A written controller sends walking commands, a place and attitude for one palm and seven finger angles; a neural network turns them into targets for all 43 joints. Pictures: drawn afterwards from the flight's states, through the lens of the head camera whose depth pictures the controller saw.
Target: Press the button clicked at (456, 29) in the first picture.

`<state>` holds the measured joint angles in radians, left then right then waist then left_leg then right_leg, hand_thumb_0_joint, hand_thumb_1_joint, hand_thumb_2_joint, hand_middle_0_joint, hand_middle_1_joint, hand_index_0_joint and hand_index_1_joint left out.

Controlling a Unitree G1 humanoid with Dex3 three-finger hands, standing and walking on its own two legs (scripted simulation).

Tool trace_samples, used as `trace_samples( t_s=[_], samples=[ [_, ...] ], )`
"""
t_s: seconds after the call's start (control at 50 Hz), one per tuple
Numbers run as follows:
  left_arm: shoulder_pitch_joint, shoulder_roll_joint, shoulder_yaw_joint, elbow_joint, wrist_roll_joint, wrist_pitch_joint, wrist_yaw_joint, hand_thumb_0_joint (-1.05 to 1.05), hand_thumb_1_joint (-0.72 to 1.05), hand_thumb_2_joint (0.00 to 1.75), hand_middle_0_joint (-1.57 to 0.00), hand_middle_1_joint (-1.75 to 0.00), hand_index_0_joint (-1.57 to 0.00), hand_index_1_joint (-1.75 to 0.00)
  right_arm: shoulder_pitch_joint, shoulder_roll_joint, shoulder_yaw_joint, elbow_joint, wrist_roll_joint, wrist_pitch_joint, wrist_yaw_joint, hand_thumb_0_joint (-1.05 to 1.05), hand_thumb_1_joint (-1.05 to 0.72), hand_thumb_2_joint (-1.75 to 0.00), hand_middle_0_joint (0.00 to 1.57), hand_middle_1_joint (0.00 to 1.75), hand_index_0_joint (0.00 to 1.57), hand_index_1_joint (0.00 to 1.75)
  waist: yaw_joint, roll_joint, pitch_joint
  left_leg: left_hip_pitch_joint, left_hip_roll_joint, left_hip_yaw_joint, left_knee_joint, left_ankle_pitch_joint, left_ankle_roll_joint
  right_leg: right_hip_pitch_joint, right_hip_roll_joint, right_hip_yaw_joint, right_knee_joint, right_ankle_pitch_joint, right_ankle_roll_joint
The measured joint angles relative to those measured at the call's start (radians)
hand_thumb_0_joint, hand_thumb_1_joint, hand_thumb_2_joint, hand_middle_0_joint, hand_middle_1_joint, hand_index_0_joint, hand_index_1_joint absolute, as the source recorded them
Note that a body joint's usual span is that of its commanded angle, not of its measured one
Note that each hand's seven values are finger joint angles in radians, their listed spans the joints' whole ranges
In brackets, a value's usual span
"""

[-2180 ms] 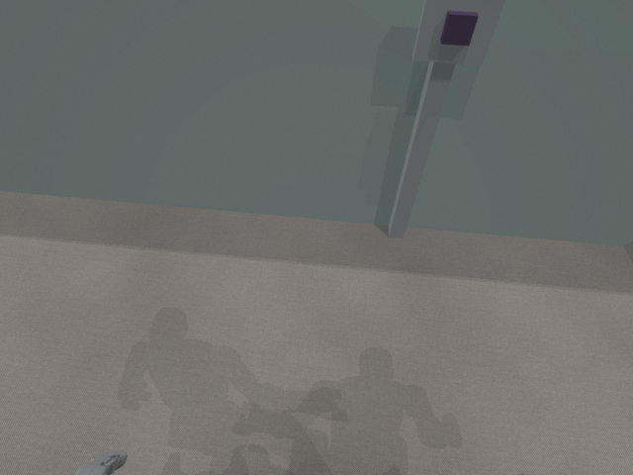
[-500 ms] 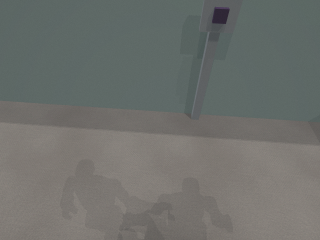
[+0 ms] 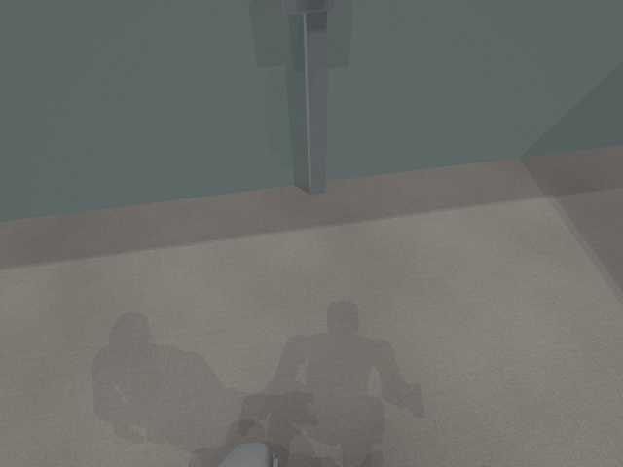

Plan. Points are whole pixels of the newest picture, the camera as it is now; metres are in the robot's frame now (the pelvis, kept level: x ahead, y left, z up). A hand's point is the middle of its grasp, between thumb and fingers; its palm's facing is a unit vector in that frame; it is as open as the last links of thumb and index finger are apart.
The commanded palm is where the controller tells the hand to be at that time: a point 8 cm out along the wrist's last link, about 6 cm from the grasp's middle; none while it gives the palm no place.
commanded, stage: walk to a spot facing it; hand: left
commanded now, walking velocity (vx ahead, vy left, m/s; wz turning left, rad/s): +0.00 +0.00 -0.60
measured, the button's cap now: out of the picture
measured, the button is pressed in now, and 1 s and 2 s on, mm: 0 0 0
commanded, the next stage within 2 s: turn to face it in 1.58 s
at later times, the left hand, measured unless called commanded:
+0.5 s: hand (181, 425) +0.18 +0.22 -0.17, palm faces -0.31 -0.93 -0.18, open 7.4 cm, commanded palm none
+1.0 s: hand (301, 328) +0.35 +0.06 -0.17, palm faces -0.53 -0.82 -0.19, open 7.2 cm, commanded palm none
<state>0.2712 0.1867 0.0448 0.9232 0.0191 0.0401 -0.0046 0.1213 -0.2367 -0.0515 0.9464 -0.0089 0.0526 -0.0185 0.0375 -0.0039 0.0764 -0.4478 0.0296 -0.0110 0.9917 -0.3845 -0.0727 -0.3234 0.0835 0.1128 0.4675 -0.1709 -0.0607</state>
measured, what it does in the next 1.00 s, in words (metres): walks ahead, turning right: left foot, then right foot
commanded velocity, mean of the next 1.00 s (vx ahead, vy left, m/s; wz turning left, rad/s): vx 0.30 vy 0.00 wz -0.48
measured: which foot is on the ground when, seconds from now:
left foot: up 0.00-0.18, down 0.20-0.70, up 0.72-1.00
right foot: down 0.00-0.20, up 0.22-0.70, down 0.72-1.00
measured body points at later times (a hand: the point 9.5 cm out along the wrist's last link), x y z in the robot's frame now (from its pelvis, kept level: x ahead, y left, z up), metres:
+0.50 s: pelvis +0.03 +0.05 +0.01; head +0.06 +0.08 +0.45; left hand +0.20 +0.27 -0.15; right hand -0.07 -0.19 -0.12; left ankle -0.02 +0.16 -0.74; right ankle +0.01 -0.13 -0.65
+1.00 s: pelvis +0.18 -0.06 -0.01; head +0.20 -0.05 +0.44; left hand +0.38 +0.10 -0.16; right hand +0.08 -0.29 -0.14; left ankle +0.32 +0.01 -0.70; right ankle +0.11 -0.16 -0.74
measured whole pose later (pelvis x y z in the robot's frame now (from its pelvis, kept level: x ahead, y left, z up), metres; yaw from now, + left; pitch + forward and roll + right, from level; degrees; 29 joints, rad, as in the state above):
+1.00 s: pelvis +0.18 -0.06 -0.01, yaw -33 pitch -1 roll -2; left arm 0.20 0.21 0.06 0.99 0.03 -0.03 -0.01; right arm 0.25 -0.17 -0.04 0.96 -0.03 -0.02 0.02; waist -0.04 0.00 0.04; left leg -0.54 0.17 0.09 0.86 -0.26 -0.07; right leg -0.20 0.03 -0.05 0.47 -0.25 -0.02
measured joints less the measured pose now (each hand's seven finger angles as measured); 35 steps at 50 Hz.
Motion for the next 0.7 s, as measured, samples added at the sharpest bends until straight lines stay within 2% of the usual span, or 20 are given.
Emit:
trace_samples(
  t_s=[0.12, 0.18, 0.2, 0.24, 0.26, 0.3, 0.34, 0.4, 0.48, 0.56, 0.62, 0.66, 0.7],
  samples=[
    [-0.018, 0.035, 0.018, -0.009, 0.007, 0.012, 0.001, 0.0, 0.9, 0.9, -0.21, -0.3, -0.2, -0.3, -0.016, -0.002, 0.001, -0.026, 0.009, -0.012, -0.008, 0.01, -0.91, -0.9, 0.2, 0.3, 0.2, 0.3, 0.011, -0.018, -0.024, 0.082, -0.018, -0.012, -0.202, -0.036, 0.016, -0.026, 0.026, 0.071, -0.016, 0.033, 0.026],
    [-0.028, 0.06, 0.027, -0.014, 0.006, 0.021, 0.0, 0.0, 0.9, 0.9, -0.2, -0.3, -0.2, -0.3, -0.006, 0.001, 0.009, -0.047, 0.013, -0.031, -0.009, 0.01, -0.91, -0.9, 0.2, 0.3, 0.2, 0.3, 0.008, -0.031, -0.041, 0.167, -0.031, -0.007, -0.401, 0.002, 0.037, -0.05, 0.042, 0.107, 0.004, 0.035, 0.051],
    [-0.028, 0.067, 0.03, -0.017, 0.004, 0.026, -0.002, 0.0, 0.9, 0.9, -0.2, -0.3, -0.2, -0.3, 0.006, -0.001, 0.013, -0.055, 0.01, -0.042, -0.009, 0.01, -0.91, -0.9, 0.2, 0.3, 0.2, 0.3, 0.0, -0.025, -0.053, 0.197, -0.025, -0.012, -0.478, 0.006, 0.057, -0.071, 0.053, 0.105, 0.043, -0.009, 0.057],
    [-0.04, 0.085, 0.044, -0.012, 0.004, 0.039, -0.012, 0.0, 0.91, 0.9, -0.2, -0.3, -0.2, -0.3, 0.031, 0.009, 0.022, -0.057, 0.0, -0.052, -0.008, 0.0, -0.91, -0.89, 0.2, 0.3, 0.2, 0.3, -0.011, -0.041, -0.055, 0.208, -0.025, 0.01, -0.483, 0.053, 0.085, -0.132, 0.041, 0.054, 0.215, -0.179, 0.075],
    [-0.044, 0.091, 0.05, -0.011, 0.009, 0.041, -0.02, 0.0, 0.91, 0.9, -0.2, -0.3, -0.2, -0.3, 0.051, 0.012, 0.026, -0.057, -0.003, -0.054, -0.006, 0.0, -0.91, -0.89, 0.2, 0.3, 0.2, 0.3, -0.017, -0.039, -0.058, 0.223, -0.016, 0.018, -0.493, 0.066, 0.091, -0.164, 0.032, 0.016, 0.315, -0.209, 0.085],
    [-0.047, 0.106, 0.06, -0.018, 0.016, 0.035, -0.037, 0.01, 0.91, 0.9, -0.2, -0.3, -0.2, -0.3, 0.093, 0.017, 0.034, -0.049, -0.008, -0.057, -0.004, 0.0, -0.91, -0.89, 0.2, 0.3, 0.21, 0.3, -0.02, -0.038, -0.066, 0.263, 0.003, 0.038, -0.535, 0.085, 0.095, -0.221, 0.002, -0.045, 0.497, -0.192, 0.099],
    [-0.045, 0.116, 0.065, -0.026, 0.019, 0.027, -0.049, 0.01, 0.91, 0.9, -0.2, -0.3, -0.2, -0.3, 0.133, 0.02, 0.038, -0.035, -0.01, -0.064, -0.004, 0.0, -0.91, -0.89, 0.2, 0.3, 0.21, 0.3, -0.019, -0.038, -0.075, 0.3, 0.018, 0.066, -0.573, 0.093, 0.094, -0.261, -0.033, -0.077, 0.624, -0.142, 0.108],
    [-0.044, 0.119, 0.066, -0.026, 0.02, 0.025, -0.057, 0.0, 0.91, 0.9, -0.2, -0.3, -0.2, -0.3, 0.19, 0.024, 0.037, -0.015, -0.009, -0.079, -0.006, 0.0, -0.91, -0.89, 0.2, 0.3, 0.21, 0.3, -0.025, -0.037, -0.081, 0.344, 0.031, 0.113, -0.607, 0.086, 0.094, -0.289, -0.085, -0.092, 0.698, -0.08, 0.119],
    [-0.063, 0.107, 0.059, -0.015, 0.021, 0.032, -0.062, 0.0, 0.91, 0.9, -0.2, -0.3, -0.19, -0.3, 0.259, 0.036, 0.036, 0.015, -0.008, -0.099, -0.008, 0.0, -0.91, -0.89, 0.2, 0.3, 0.21, 0.3, -0.044, -0.04, -0.07, 0.398, 0.042, 0.176, -0.635, 0.064, 0.088, -0.295, -0.141, -0.11, 0.653, -0.048, 0.129],
    [-0.111, 0.081, 0.042, -0.003, 0.019, 0.036, -0.066, 0.01, 0.91, 0.9, -0.19, -0.3, -0.19, -0.3, 0.315, 0.048, 0.035, 0.052, -0.014, -0.106, -0.006, 0.0, -0.91, -0.89, 0.2, 0.3, 0.21, 0.3, -0.07, -0.037, -0.035, 0.45, 0.061, 0.241, -0.642, 0.027, 0.068, -0.277, -0.171, -0.158, 0.51, -0.059, 0.118],
    [-0.164, 0.059, 0.029, -0.004, 0.016, 0.03, -0.069, 0.01, 0.91, 0.9, -0.19, -0.3, -0.19, -0.3, 0.351, 0.05, 0.032, 0.084, -0.021, -0.104, -0.003, 0.0, -0.91, -0.89, 0.2, 0.3, 0.2, 0.3, -0.098, -0.029, -0.003, 0.484, 0.081, 0.285, -0.625, -0.015, 0.044, -0.241, -0.165, -0.196, 0.363, -0.082, 0.09],
    [-0.199, 0.046, 0.02, -0.012, 0.015, 0.017, -0.069, 0.01, 0.91, 0.9, -0.2, -0.3, -0.19, -0.3, 0.374, 0.049, 0.029, 0.105, -0.021, -0.101, 0.0, 0.0, -0.91, -0.89, 0.2, 0.3, 0.2, 0.3, -0.113, -0.018, 0.015, 0.502, 0.102, 0.313, -0.594, -0.056, 0.023, -0.203, -0.144, -0.223, 0.27, -0.111, 0.062],
    [-0.227, 0.041, 0.011, -0.025, 0.014, -0.012, -0.069, 0.01, 0.91, 0.9, -0.2, -0.3, -0.19, -0.3, 0.402, 0.051, 0.029, 0.124, -0.015, -0.095, 0.005, 0.0, -0.91, -0.89, 0.2, 0.3, 0.2, 0.3, -0.121, -0.013, 0.029, 0.485, 0.136, 0.324, -0.476, -0.112, 0.005, -0.127, -0.114, -0.251, 0.155, -0.094, 0.026]
  ],
)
